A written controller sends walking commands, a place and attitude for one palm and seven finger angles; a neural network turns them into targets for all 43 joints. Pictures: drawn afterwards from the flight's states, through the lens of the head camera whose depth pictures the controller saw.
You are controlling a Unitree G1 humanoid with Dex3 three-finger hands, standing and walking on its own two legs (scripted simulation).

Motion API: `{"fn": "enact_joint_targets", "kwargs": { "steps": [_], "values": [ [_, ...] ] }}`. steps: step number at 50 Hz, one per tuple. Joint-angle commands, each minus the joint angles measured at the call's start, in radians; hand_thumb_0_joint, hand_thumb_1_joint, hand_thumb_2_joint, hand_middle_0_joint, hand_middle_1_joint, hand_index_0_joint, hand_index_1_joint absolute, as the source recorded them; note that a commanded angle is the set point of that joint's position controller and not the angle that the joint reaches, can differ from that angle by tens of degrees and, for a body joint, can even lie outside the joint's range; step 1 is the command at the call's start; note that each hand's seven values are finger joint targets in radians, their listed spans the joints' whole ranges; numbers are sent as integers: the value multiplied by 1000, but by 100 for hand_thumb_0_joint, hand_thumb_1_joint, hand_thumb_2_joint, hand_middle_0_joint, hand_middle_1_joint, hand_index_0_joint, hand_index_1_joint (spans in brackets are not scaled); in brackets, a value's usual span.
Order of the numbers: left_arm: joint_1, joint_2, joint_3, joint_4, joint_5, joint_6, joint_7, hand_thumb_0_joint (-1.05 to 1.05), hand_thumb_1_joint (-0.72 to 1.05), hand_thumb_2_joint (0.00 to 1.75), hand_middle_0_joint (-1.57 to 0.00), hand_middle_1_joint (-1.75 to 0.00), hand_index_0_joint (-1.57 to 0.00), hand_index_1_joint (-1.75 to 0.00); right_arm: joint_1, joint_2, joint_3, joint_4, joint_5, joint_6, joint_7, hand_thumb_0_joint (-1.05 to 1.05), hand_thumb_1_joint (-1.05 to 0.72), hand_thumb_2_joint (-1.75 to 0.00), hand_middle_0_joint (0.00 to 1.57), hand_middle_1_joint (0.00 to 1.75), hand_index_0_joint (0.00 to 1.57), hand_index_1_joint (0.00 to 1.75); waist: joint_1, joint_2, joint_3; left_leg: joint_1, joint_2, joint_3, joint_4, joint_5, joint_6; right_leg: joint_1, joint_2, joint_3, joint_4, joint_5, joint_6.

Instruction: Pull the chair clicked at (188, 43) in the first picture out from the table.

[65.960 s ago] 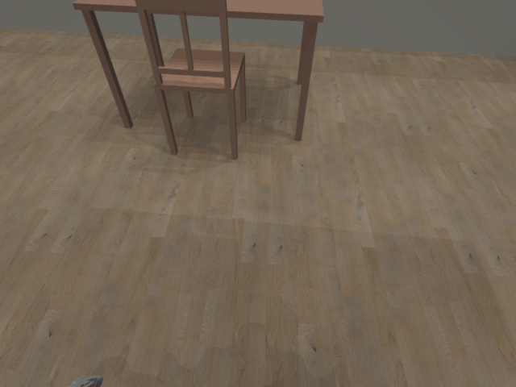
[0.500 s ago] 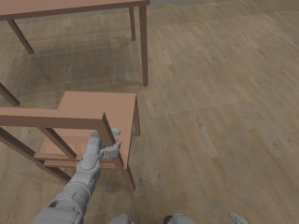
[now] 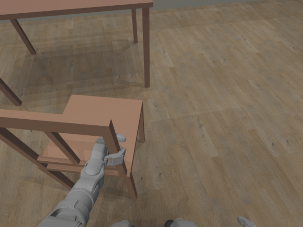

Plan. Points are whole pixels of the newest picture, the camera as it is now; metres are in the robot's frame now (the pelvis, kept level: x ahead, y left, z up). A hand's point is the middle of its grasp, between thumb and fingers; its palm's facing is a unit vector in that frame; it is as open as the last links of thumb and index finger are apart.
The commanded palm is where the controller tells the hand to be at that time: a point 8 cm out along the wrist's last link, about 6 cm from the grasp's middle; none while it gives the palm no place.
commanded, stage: stop walking, hand still on the chair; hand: left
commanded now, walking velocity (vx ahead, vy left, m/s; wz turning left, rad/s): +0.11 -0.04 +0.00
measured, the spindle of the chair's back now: (64, 147) +0.36 +0.29 -0.09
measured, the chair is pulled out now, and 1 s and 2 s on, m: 0.65 0.67 0.67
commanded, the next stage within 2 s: open the thumb and straighten the fingers in 0.90 s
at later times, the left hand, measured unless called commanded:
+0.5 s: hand (118, 161) +0.30 +0.10 -0.06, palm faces -0.03 -0.99 -0.13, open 6.1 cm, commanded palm +0.29 +0.15 -0.04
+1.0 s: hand (118, 161) +0.30 +0.10 -0.06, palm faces -0.03 -0.99 -0.12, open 6.1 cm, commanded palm +0.28 +0.16 -0.04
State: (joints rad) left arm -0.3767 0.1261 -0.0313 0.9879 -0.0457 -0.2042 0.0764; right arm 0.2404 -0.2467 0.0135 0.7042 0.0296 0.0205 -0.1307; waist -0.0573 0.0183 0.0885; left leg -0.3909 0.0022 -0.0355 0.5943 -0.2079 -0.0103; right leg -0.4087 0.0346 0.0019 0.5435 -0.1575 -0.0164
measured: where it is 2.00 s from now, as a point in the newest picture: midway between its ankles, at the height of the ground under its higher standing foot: outside the picture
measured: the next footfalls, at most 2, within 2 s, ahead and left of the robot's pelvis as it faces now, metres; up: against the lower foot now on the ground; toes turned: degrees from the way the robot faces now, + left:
none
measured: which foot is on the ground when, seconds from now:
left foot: down 0.00-1.00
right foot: down 0.00-1.00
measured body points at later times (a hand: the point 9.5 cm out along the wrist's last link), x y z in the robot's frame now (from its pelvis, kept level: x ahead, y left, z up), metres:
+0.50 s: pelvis +0.06 -0.01 +0.01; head +0.07 -0.02 +0.46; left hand +0.30 +0.16 -0.05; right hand +0.19 -0.25 -0.10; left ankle +0.05 +0.12 -0.73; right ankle +0.08 -0.11 -0.73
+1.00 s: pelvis +0.08 -0.01 +0.02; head +0.09 -0.01 +0.47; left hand +0.30 +0.16 -0.05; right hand +0.21 -0.25 -0.09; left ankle +0.05 +0.12 -0.73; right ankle +0.08 -0.11 -0.73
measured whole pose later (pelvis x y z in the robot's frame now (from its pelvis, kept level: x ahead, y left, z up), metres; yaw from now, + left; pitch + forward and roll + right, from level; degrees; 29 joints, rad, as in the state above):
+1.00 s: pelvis +0.08 -0.01 +0.02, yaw +0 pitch +1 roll +0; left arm 0.06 0.11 -0.11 0.64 -0.04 -0.16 0.08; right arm 0.23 -0.21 0.04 0.66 0.00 0.02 -0.12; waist -0.02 0.02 0.00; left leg -0.18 0.02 -0.04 0.42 -0.26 -0.02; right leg -0.21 0.05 0.00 0.40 -0.20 -0.03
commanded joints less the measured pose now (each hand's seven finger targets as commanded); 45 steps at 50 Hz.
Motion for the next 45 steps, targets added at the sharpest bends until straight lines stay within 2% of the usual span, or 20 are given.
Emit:
{"fn": "enact_joint_targets", "kwargs": {
  "steps": [1,2,3,5,6,7,10,12,14,16,18,21,22,23,25,26,31,32,33,45],
  "values": [
    [-263,104,-21,-270,7,-47,23,0,90,90,-50,-145,-50,-145,-40,-95,-16,-165,1,-30,-27,0,-90,-90,20,30,20,30,33,71,-309,34,111,-127,-303,-333,61,203,-32,37,-77,-324,33],
    [-268,107,-19,-308,7,-40,24,0,90,90,-50,-145,-50,-145,-44,-99,-15,-166,1,-30,-31,0,-90,-90,20,30,20,30,32,101,-303,24,118,-139,-326,-333,67,224,-18,25,-41,-259,29],
    [-249,109,-13,-315,9,-36,27,0,90,90,-50,-145,-50,-145,-35,-100,-17,-158,-5,-32,-30,0,-90,-90,20,30,20,30,34,108,-297,38,132,-153,-326,-265,76,239,-14,19,-17,-194,24],
    [-197,85,-32,-327,13,-23,24,0,90,90,-50,-145,-50,-145,-26,-98,-18,-155,-14,-40,-23,0,-90,-90,20,30,20,30,36,87,-319,112,135,-125,-281,-89,74,249,-15,18,-42,-105,22],
    [-181,83,-35,-339,17,-17,23,0,90,90,-50,-145,-50,-145,-29,-97,-19,-155,-16,-44,-20,0,-90,-90,20,30,20,30,35,90,-316,127,128,-100,-270,-53,64,248,-20,20,-60,-87,21],
    [-160,109,-20,-351,21,-12,25,0,90,90,-50,-145,-50,-145,-38,-104,-21,-154,-19,-50,-19,0,-90,-90,20,30,20,30,41,99,-309,112,115,-80,-265,-58,57,263,-29,26,-75,-86,19],
    [-96,85,-36,-352,29,-5,24,0,90,90,-50,-145,-50,-145,-46,-90,-15,-149,-20,-60,-13,0,-90,-90,20,30,20,30,46,58,-252,74,83,-34,-255,-175,32,234,-56,50,-140,-169,14],
    [-60,109,-20,-357,29,-6,27,0,90,90,-50,-145,-50,-145,-38,-99,-23,-141,-21,-65,-10,0,-90,-90,20,30,20,30,44,3,-238,120,55,-11,-206,-130,22,189,-71,86,-205,-185,6],
    [-29,87,-29,-373,31,-12,26,0,90,90,-50,-145,-50,-145,-34,-88,-23,-137,-23,-73,-3,0,-90,-90,20,30,20,30,39,-35,-268,185,48,-5,-176,-22,16,188,-88,97,-217,-120,1],
    [0,89,-27,-403,32,-14,26,0,90,90,-50,-145,-50,-145,-38,-87,-24,-139,-25,-78,-1,0,-90,-90,20,30,20,30,38,-9,-294,224,50,3,-169,66,13,205,-85,81,-198,-15,3],
    [39,92,-25,-425,30,-12,25,0,90,90,-50,-145,-50,-145,-42,-89,-24,-141,-24,-80,-1,0,-90,-90,20,30,20,30,37,4,-290,234,54,-1,-185,122,10,214,-67,53,-181,40,10],
    [89,80,-37,-466,30,-12,22,0,90,90,-50,-145,-50,-145,-49,-85,-24,-150,-25,-79,-2,0,-90,-90,20,30,20,30,36,2,-305,265,56,10,-178,196,10,235,-67,40,-173,142,12],
    [104,75,-45,-475,26,-10,22,0,90,90,-50,-145,-50,-145,-50,-88,-23,-154,-22,-78,-3,0,-90,-90,20,30,20,30,34,31,-303,256,55,6,-181,221,8,249,-69,32,-162,161,9],
    [129,87,-32,-481,27,-10,23,0,90,90,-50,-145,-50,-145,-50,-87,-23,-156,-24,-77,-3,0,-90,-90,20,30,20,30,37,18,-301,271,58,9,-179,243,6,240,-66,33,-164,180,10],
    [160,82,-38,-498,28,-9,22,0,90,90,-50,-145,-50,-145,-53,-86,-24,-162,-27,-74,-2,0,-90,-90,20,30,20,30,37,19,-308,278,56,16,-170,268,7,256,-73,32,-164,229,9],
    [177,77,-41,-502,28,-7,21,0,90,90,-50,-145,-50,-145,-54,-84,-24,-165,-26,-71,-2,0,-90,-90,20,30,20,30,36,-2,-307,277,54,13,-171,272,5,261,-73,28,-165,241,9],
    [228,78,-42,-526,26,-3,22,0,90,90,-50,-145,-50,-145,-62,-84,-26,-175,-27,-59,-3,0,-90,-90,20,30,20,30,34,11,-301,288,50,21,-167,277,6,263,-80,28,-177,270,8],
    [227,80,-50,-540,23,-3,20,0,90,90,-50,-145,-50,-145,-62,-87,-25,-176,-23,-58,-3,0,-90,-90,20,30,20,30,31,26,-295,286,48,22,-169,284,4,261,-77,22,-180,266,8],
    [238,85,-38,-540,25,-2,23,0,90,90,-50,-145,-50,-145,-61,-86,-25,-178,-26,-56,-4,0,-90,-90,20,30,20,30,33,12,-298,290,51,17,-173,298,3,265,-74,20,-175,271,8],
    [283,78,-48,-540,25,3,27,0,90,90,-50,-145,-50,-145,-71,-82,-22,-181,-30,-41,-4,0,-90,-90,20,30,20,30,37,5,-293,282,50,19,-178,283,6,280,-81,18,-188,271,8]
  ]
}}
